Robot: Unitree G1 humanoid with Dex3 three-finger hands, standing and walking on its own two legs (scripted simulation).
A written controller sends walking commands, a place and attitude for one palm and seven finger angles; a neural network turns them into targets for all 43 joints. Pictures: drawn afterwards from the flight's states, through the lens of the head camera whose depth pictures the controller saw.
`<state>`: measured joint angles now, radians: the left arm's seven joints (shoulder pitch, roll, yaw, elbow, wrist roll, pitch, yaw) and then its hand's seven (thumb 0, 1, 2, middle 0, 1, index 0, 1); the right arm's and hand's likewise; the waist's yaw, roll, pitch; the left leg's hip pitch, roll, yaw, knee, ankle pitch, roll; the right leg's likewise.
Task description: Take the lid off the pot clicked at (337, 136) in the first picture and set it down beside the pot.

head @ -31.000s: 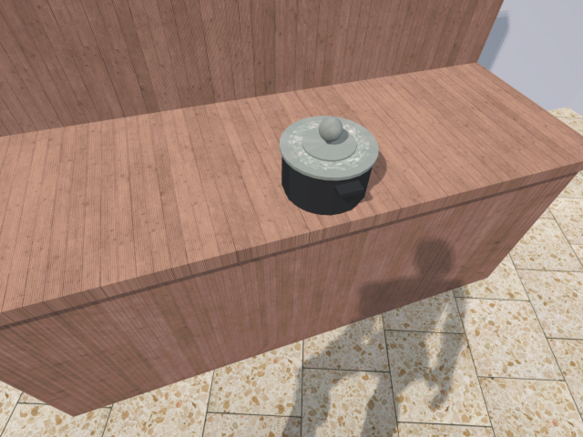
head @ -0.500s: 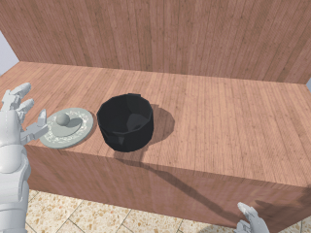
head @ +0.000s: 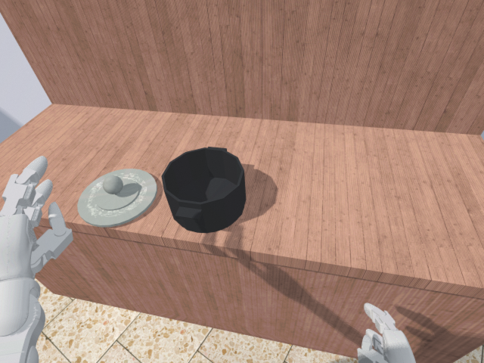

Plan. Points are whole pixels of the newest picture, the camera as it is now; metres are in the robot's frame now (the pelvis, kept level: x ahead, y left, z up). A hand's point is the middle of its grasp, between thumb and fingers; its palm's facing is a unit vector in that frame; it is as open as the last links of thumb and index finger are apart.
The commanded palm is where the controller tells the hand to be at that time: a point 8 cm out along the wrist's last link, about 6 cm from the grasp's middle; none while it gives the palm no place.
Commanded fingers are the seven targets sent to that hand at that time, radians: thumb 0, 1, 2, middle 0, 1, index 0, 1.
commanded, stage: draw the hand back to the body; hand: left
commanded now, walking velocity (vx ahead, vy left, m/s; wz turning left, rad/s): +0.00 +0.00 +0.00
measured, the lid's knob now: (113, 184) +0.53 +0.40 -0.05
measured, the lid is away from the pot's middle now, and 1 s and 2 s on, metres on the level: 0.25 0.25 0.25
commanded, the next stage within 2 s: step back with the hand held close in 0.44 s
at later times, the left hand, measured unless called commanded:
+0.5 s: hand (43, 268) +0.18 +0.27 +0.16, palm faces +0.41 -0.83 -0.37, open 7.4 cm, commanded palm +0.13 +0.31 +0.17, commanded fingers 0.00 0.90 0.90 -0.20 -0.30 -0.20 -0.30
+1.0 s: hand (26, 275) +0.17 +0.29 +0.16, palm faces +0.23 -0.80 -0.55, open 7.4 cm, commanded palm +0.12 +0.33 +0.17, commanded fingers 0.00 0.90 0.90 -0.20 -0.30 -0.20 -0.30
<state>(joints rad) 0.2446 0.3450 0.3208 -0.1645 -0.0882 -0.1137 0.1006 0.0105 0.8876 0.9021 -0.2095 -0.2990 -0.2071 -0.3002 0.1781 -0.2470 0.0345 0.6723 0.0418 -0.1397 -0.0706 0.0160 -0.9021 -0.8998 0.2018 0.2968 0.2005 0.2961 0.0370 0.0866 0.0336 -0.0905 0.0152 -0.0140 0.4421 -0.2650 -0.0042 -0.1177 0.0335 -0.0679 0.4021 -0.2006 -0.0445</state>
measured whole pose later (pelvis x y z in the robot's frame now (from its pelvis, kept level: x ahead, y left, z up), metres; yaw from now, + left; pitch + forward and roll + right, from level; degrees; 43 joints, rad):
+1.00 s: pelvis -0.02 +0.05 -0.01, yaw +0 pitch +0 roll +0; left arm 0.69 0.48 0.42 -0.67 -0.05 -0.23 0.08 0.01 0.89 0.90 -0.22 -0.30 -0.21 -0.30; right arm 0.20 -0.21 -0.02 0.55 0.01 -0.08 -0.05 0.02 -0.90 -0.90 0.20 0.30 0.20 0.30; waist 0.00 -0.04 0.08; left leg -0.26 -0.07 0.03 0.54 -0.28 0.08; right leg -0.29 -0.05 -0.04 0.55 -0.25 0.01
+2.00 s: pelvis -0.17 +0.05 -0.03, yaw +0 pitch +0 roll -2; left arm 0.55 0.42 0.44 -0.62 -0.07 -0.27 0.14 0.01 0.89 0.90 -0.21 -0.30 -0.21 -0.30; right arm 0.18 -0.19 -0.03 0.59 0.00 -0.12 -0.05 0.02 -0.90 -0.90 0.20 0.30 0.20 0.30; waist -0.02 -0.07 0.05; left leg -0.47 0.01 0.00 0.70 -0.23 0.03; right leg -0.47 0.02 0.01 0.89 -0.49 0.01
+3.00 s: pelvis -0.30 +0.10 -0.01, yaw +3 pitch +0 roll -3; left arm 0.26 0.29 0.19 0.07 0.04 -0.02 0.03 0.00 0.90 0.90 -0.20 -0.29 -0.20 -0.30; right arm 0.24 -0.17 -0.01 0.69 -0.03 -0.07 0.00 0.01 -0.90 -0.90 0.21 0.30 0.20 0.30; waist -0.06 0.01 -0.05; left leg -0.33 -0.02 -0.03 0.58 -0.25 0.06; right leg -0.52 0.02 0.03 1.06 -0.51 0.02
